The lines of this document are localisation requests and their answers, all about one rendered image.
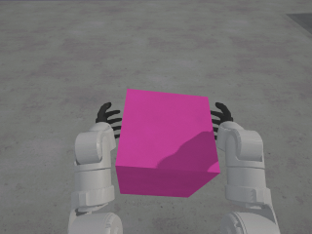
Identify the right robot upper arm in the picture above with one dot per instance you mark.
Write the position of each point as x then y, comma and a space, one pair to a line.
247, 223

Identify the robot left forearm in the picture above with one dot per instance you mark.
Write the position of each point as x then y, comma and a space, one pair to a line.
92, 159

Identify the carton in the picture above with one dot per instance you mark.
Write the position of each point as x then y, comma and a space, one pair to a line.
166, 145

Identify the robot left hand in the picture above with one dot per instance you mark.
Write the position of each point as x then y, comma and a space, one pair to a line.
103, 115

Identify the robot right hand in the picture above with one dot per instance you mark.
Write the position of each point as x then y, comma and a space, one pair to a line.
225, 116

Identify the robot right forearm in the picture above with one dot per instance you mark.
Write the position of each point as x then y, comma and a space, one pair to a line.
244, 159

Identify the left robot upper arm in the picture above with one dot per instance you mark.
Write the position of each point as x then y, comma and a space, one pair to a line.
101, 223

